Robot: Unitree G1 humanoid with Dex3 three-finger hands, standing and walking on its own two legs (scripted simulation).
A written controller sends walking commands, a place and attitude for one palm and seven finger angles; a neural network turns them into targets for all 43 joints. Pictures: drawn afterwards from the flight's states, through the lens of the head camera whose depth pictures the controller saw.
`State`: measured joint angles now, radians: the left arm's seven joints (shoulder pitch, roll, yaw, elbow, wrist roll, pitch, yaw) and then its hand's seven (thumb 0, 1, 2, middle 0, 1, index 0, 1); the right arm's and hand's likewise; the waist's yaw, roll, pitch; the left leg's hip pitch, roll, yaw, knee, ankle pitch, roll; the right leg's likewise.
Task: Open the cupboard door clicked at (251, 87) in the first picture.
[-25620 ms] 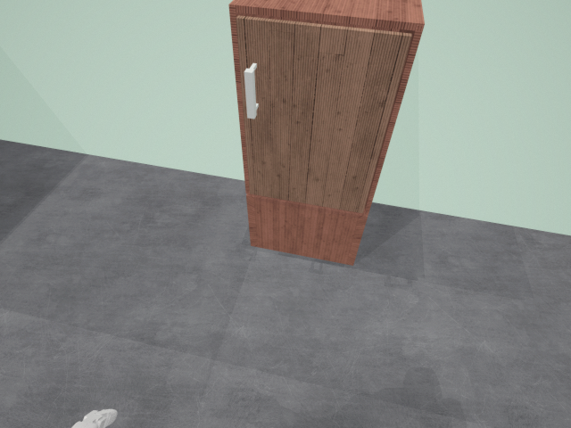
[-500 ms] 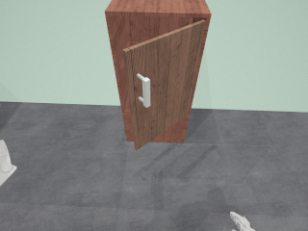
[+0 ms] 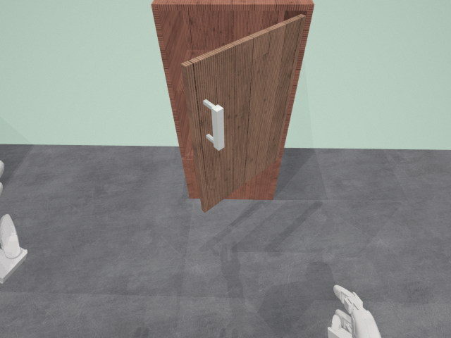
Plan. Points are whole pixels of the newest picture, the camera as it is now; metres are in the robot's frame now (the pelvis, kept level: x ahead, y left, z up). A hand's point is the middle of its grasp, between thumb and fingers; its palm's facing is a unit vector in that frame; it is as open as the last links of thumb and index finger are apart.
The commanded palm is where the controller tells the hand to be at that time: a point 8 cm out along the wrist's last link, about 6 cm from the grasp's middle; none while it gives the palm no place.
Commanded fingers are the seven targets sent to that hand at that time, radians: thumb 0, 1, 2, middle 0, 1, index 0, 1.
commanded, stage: let the arm hang, fingers relaxed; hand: left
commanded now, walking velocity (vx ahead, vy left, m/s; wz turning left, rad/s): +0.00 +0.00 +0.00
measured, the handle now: (213, 125) +0.61 +0.08 +0.01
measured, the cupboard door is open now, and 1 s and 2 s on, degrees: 43 43 43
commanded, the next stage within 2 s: look to check the result in 1.10 s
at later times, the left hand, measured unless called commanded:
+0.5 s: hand out of the picture -0.05 +0.20 -0.17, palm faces +0.07 -0.98 -0.20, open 7.2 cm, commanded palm none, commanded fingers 0.00 0.90 0.90 -0.20 -0.30 -0.20 -0.30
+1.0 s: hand out of the picture -0.04 +0.17 -0.17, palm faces +0.07 -0.99 -0.14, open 7.4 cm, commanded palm none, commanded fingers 0.00 0.90 0.90 -0.20 -0.30 -0.20 -0.30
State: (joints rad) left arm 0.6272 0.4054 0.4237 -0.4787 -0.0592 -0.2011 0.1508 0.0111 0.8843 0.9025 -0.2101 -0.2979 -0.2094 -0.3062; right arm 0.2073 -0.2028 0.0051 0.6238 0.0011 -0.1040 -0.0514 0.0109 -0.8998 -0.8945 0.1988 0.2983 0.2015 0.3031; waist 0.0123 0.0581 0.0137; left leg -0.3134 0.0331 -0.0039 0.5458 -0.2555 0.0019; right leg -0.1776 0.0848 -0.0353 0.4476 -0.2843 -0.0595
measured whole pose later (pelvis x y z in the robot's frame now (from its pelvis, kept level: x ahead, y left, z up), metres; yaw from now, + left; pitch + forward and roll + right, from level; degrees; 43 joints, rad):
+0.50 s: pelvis -0.03 +0.01 +0.00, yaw +3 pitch -2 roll -1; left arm 0.31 0.19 0.01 1.06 0.01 0.03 0.01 0.00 0.95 0.90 -0.20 -0.30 -0.20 -0.30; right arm 0.26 -0.18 0.01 1.05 -0.03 0.05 -0.02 0.01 -0.90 -0.89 0.19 0.30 0.20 0.30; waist 0.00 0.01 0.07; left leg -0.29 -0.02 -0.04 0.48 -0.16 0.02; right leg -0.16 0.04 -0.07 0.44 -0.25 -0.04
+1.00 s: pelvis -0.03 +0.02 +0.01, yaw +2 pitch -2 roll +0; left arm 0.29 0.10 0.00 1.14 0.01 0.00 0.03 0.00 0.90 0.90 -0.20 -0.30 -0.20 -0.30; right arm 0.30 -0.12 0.00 1.13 -0.03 0.02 -0.04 0.00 -0.91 -0.89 0.19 0.30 0.20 0.30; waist -0.01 0.01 0.03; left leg -0.25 -0.04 0.00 0.42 -0.13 0.04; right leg -0.16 0.01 -0.04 0.44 -0.25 -0.02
